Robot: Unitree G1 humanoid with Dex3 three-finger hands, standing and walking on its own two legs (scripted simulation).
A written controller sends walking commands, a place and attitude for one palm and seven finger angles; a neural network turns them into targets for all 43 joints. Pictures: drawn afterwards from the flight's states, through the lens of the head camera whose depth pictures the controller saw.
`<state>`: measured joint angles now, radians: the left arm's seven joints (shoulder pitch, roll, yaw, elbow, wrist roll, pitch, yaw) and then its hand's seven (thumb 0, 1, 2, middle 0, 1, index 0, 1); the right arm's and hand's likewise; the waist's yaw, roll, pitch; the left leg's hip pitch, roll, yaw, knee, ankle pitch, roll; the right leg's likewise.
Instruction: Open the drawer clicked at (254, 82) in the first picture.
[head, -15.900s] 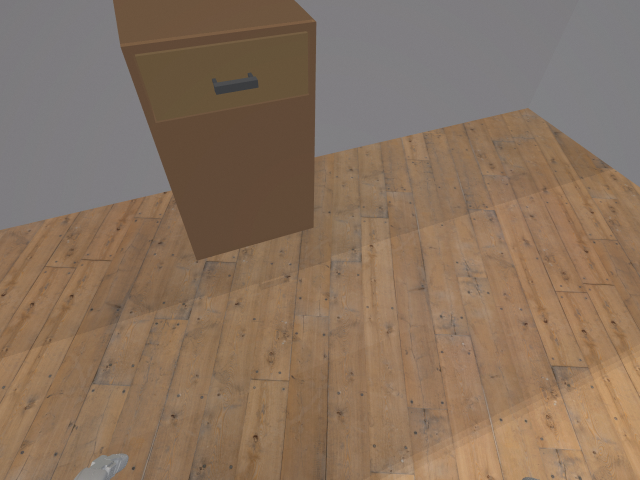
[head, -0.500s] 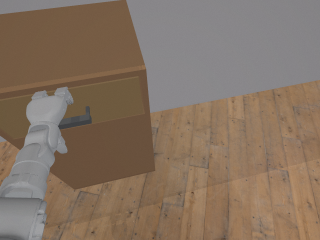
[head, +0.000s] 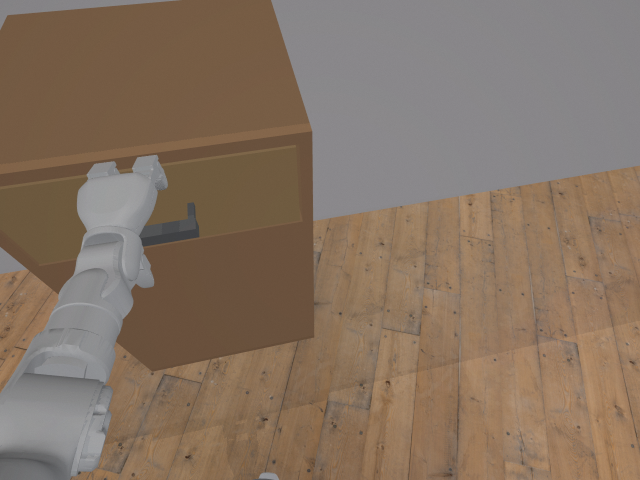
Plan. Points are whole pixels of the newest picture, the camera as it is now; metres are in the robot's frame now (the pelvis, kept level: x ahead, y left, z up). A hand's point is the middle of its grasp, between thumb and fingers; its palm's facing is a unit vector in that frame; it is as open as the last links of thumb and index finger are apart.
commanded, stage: move the hooked fingers above the handle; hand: left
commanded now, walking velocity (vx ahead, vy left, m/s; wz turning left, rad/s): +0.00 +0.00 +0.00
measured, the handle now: (158, 223) +0.49 +0.26 -0.02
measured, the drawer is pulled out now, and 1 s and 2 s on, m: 0.00 0.00 0.00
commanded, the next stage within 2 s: lower the fingers behind the handle in 1.50 s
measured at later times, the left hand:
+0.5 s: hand (135, 232) +0.43 +0.26 +0.03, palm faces -0.02 -0.02 -1.00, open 13.8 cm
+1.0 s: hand (124, 243) +0.42 +0.27 +0.03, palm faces -0.07 -0.03 -1.00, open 13.8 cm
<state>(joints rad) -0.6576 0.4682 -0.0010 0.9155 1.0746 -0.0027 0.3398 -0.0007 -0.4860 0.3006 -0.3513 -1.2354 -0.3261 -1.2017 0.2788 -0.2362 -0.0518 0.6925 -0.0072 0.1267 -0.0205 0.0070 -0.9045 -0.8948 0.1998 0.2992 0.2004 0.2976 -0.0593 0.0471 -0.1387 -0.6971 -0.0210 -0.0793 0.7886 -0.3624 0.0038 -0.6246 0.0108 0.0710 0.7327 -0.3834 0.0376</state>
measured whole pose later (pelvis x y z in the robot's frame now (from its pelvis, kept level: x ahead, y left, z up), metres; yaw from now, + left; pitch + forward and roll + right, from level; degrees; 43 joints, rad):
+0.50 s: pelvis +0.00 -0.01 +0.00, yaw +0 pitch +16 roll -2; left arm -0.62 0.51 0.03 0.92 1.07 -0.05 0.33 0.00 -0.49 0.30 -0.32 -1.20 -0.32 -1.20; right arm 0.33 -0.26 -0.08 0.72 0.00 0.12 -0.04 0.01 -0.91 -0.89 0.20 0.30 0.20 0.30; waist -0.06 0.05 -0.13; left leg -0.71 -0.01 -0.08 0.79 -0.36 -0.01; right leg -0.64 0.02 0.07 0.74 -0.39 0.03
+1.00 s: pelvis +0.01 -0.01 +0.00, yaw +0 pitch +15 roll -1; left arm -0.55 0.50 0.03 0.86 1.06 -0.06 0.26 0.00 -0.49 0.30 -0.32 -1.20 -0.32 -1.20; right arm 0.29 -0.25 -0.07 0.68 0.01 0.12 -0.05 0.01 -0.90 -0.89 0.20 0.30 0.20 0.30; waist -0.03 0.05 -0.14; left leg -0.65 -0.01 -0.09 0.76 -0.36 -0.01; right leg -0.58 0.02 0.06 0.71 -0.39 0.03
